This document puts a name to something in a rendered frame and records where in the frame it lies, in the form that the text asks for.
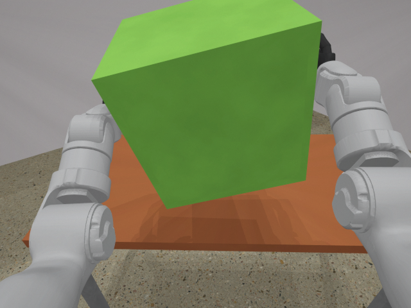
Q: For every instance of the robot right upper arm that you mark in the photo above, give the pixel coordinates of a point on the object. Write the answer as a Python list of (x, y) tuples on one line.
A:
[(375, 203)]

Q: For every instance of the robot left forearm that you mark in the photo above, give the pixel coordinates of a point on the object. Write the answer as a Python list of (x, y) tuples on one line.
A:
[(83, 174)]

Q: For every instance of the robot right forearm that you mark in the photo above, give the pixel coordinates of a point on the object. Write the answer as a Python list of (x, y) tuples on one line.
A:
[(359, 119)]

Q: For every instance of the robot right hand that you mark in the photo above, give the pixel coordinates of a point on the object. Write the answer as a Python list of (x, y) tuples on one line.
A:
[(325, 53)]

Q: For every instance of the carton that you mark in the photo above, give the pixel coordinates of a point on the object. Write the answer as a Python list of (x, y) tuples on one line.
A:
[(215, 97)]

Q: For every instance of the robot left upper arm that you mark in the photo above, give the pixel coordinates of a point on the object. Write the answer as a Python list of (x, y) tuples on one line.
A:
[(67, 242)]

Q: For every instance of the table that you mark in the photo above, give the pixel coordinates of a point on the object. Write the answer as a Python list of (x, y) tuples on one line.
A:
[(295, 217)]

